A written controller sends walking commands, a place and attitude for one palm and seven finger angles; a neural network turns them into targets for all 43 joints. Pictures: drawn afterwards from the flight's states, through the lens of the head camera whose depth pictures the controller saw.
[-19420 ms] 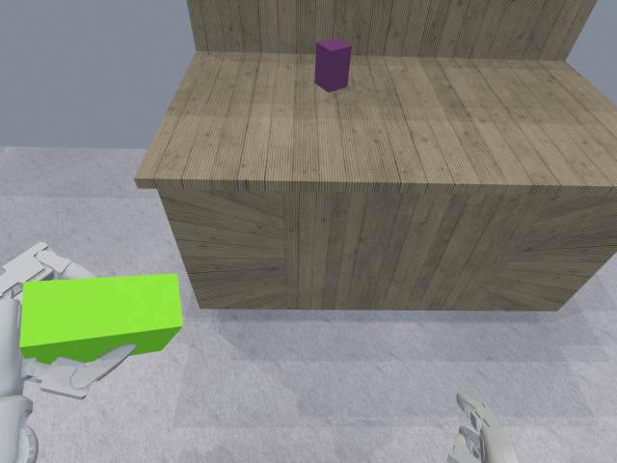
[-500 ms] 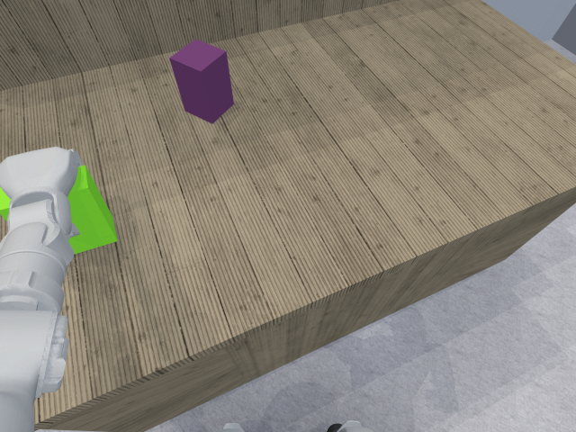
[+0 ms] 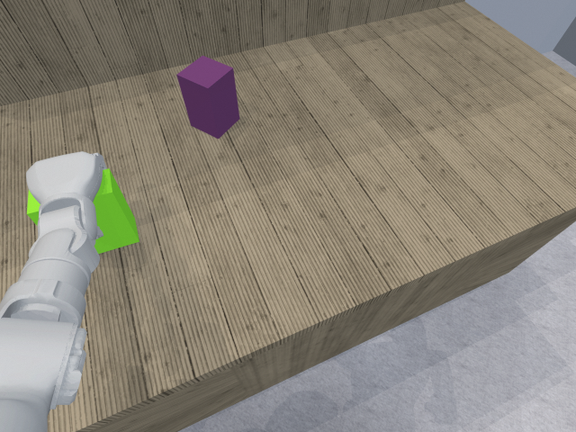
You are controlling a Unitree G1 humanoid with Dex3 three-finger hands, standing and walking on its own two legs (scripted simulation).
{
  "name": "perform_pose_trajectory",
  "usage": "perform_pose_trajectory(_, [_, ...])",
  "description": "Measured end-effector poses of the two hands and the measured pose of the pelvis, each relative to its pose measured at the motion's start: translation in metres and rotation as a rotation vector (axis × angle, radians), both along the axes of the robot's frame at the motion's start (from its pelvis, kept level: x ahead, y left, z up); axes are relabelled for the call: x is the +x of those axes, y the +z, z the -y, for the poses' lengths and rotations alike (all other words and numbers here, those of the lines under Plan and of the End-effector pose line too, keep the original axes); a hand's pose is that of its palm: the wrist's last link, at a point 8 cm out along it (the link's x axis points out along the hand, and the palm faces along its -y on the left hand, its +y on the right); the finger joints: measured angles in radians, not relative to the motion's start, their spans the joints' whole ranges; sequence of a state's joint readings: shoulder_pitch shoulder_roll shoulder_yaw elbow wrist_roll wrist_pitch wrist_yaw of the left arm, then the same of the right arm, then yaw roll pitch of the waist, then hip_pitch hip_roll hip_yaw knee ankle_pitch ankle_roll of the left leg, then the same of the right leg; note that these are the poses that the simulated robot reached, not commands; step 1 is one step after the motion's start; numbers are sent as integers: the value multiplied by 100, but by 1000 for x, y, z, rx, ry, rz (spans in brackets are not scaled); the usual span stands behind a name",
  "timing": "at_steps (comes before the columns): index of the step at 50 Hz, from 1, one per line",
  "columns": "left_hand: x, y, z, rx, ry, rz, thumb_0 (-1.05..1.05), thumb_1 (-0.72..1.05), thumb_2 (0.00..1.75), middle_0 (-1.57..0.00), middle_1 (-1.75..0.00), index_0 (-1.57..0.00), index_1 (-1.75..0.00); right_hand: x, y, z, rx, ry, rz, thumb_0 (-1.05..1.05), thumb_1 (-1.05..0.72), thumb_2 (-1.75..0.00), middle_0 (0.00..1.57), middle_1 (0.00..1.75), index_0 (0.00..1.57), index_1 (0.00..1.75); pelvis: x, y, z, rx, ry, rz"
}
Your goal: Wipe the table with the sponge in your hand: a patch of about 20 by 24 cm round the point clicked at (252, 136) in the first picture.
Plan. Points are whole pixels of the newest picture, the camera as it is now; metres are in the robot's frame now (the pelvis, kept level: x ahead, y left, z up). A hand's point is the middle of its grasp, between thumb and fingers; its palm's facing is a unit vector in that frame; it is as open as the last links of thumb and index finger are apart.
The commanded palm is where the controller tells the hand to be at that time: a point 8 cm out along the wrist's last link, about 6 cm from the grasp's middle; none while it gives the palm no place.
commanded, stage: slide across to the middle lane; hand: left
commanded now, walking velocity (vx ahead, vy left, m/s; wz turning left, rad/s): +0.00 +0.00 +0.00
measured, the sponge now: (94, 225) +0.42 +0.32 -0.01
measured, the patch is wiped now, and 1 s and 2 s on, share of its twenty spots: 0.55 0.65 0.80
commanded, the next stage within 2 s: wipe back along the middle lane in 0.28 s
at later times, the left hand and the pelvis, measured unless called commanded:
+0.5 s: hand (121, 198) +0.44 +0.26 +0.04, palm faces -0.10 +0.01 -0.99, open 9.3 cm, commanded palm +0.41 +0.25 +0.08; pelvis +0.01 -0.01 +0.00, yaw +0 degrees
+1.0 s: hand (122, 222) +0.40 +0.25 +0.03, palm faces -0.04 +0.00 -1.00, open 9.3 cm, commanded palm +0.36 +0.23 +0.06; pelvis +0.00 -0.01 +0.01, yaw +0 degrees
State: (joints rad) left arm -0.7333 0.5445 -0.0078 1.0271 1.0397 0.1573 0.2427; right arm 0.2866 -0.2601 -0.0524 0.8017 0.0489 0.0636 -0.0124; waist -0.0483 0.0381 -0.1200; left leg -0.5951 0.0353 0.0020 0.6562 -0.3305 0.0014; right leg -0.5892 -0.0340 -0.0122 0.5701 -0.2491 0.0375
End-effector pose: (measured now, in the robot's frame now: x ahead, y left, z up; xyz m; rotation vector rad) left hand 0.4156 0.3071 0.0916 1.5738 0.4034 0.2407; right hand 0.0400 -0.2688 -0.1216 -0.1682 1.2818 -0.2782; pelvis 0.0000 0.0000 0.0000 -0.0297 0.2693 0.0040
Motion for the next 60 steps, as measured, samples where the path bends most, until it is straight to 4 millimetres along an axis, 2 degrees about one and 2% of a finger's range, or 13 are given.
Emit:
perform_pose_trajectory(8, [2, 0, 13, 6, 1, -10, -1, -48, 112, -81, -141, -81, -143, 40, 1, -6, 21, 47, 87, 1, -91, -90, 20, 30, 20, 30, 4, 2, 2, 5, 8, 13])
perform_pose_trajectory(15, [5, 1, 35, -3, -23, 10, -1, -47, 112, -80, -141, -80, -143, 56, 1, -3, 25, 69, 105, 1, -91, -90, 20, 30, 20, 30, 6, 2, 6, 8, 13, 16])
perform_pose_trajectory(20, [10, 1, 46, -2, -10, 7, 0, -47, 112, -80, -141, -80, -143, 55, 1, 2, 23, 64, 102, 1, -91, -90, 20, 30, 20, 30, 6, 2, 10, 11, 12, 17])
perform_pose_trajectory(25, [11, -1, 52, 2, 1, 2, 0, -47, 112, -80, -141, -80, -144, 44, 1, 9, 23, 42, 88, 1, -91, -90, 20, 30, 20, 30, 6, 3, 13, 13, 2, 17])
perform_pose_trajectory(32, [0, -1, 56, -6, -7, 27, 0, -46, 111, -80, -141, -80, -144, 30, 0, 15, 26, 21, 59, 1, -91, -90, 20, 30, 20, 30, 8, 5, 15, 16, -5, 33])
perform_pose_trajectory(37, [-9, -2, 58, -10, -8, 39, -1, -46, 111, -79, -142, -79, -144, 33, 2, 16, 27, 21, 72, 1, -91, -90, 20, 30, 20, 30, 7, 6, 15, 17, -7, 45])
perform_pose_trajectory(42, [-19, -2, 60, -10, -13, 49, -1, -45, 111, -79, -142, -79, -144, 48, 4, 12, 35, 35, 118, 1, -91, -90, 20, 30, 20, 30, 6, 6, 13, 18, -8, 59])
perform_pose_trajectory(52, [-38, -2, 66, -8, -15, 63, -1, -45, 110, -78, -142, -78, -145, 90, 12, -6, 58, 96, 231, 1, -91, -90, 20, 30, 20, 30, 2, 6, 10, 22, -1, 82])
perform_pose_trajectory(60, [-46, -3, 70, -7, -7, 60, 0, -44, 110, -78, -143, -78, -145, 114, 16, -19, 75, 134, 282, 1, -91, -90, 20, 30, 20, 30, 3, 6, 9, 23, 4, 94])
